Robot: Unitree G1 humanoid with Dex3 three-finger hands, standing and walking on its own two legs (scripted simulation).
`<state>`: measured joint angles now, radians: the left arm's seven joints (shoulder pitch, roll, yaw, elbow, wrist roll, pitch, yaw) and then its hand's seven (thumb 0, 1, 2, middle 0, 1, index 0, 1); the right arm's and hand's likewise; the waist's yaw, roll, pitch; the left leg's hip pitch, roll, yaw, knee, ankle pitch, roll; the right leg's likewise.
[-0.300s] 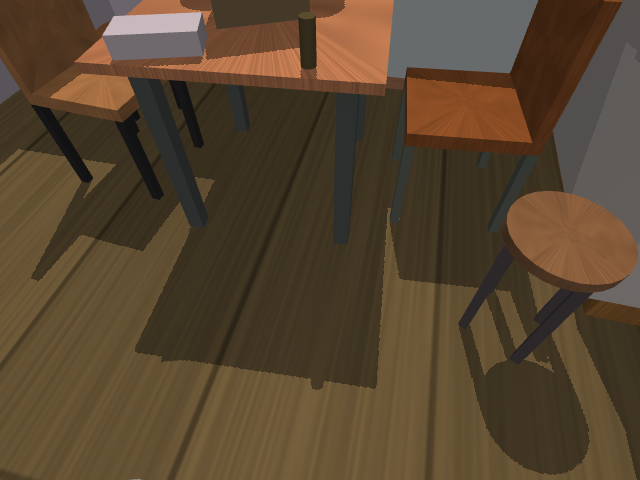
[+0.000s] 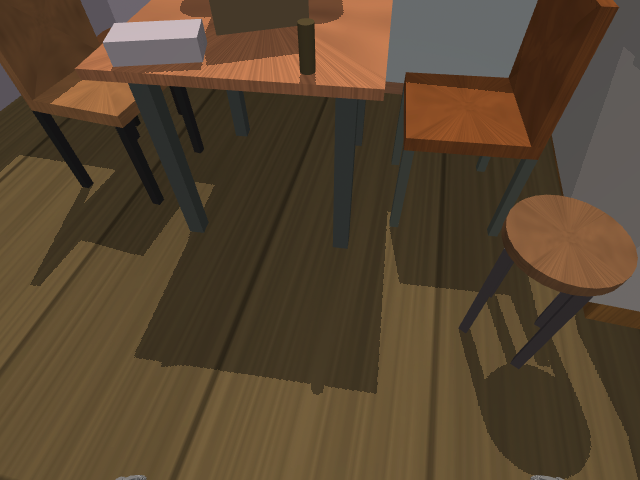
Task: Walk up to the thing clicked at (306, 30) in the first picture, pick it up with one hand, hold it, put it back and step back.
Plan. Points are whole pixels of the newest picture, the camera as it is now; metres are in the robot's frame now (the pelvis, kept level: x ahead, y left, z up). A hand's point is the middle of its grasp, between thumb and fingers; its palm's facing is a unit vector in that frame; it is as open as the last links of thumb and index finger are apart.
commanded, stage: stand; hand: left
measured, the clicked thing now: (306, 47) +1.03 +0.06 +0.03
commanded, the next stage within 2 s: walk up in 0.82 s
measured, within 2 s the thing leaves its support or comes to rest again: neither
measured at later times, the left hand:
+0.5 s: hand out of the picture +0.07 +0.25 -0.16, palm faces -0.03 -0.94 -0.34, open 7.4 cm
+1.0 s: hand out of the picture +0.10 +0.26 -0.15, palm faces -0.08 -0.93 -0.37, open 7.4 cm
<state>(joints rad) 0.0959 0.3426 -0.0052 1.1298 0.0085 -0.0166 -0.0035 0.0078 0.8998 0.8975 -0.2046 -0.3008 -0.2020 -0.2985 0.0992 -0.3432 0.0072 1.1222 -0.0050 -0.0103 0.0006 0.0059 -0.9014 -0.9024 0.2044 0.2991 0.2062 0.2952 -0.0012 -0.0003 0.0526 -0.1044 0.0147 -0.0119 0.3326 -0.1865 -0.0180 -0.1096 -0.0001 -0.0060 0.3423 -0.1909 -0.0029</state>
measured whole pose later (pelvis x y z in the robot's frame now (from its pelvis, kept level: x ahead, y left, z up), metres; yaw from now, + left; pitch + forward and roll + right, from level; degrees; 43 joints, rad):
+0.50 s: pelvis +0.00 +0.00 +0.00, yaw +0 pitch -2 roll +0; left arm 0.11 0.35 0.00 1.13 0.01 -0.02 0.00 0.01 0.90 0.90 -0.20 -0.30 -0.20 -0.30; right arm 0.11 -0.34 0.01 1.13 -0.01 -0.01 0.00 0.01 -0.90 -0.90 0.20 0.30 0.21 0.30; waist 0.00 0.00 0.05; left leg -0.10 0.02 -0.01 0.32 -0.18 -0.02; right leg -0.11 0.00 -0.01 0.33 -0.18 0.00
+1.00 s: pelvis +0.02 -0.02 -0.01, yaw -3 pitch -2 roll +1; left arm 0.20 0.42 0.07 1.03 0.04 0.00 -0.07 0.01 0.90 0.90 -0.21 -0.30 -0.20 -0.30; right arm 0.23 -0.37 -0.07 1.03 -0.05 -0.06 0.03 0.00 -0.90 -0.90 0.21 0.30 0.21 0.30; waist -0.02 -0.03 0.04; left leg -0.08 0.03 0.03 0.36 -0.26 0.02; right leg -0.35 -0.03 0.04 0.80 -0.42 -0.02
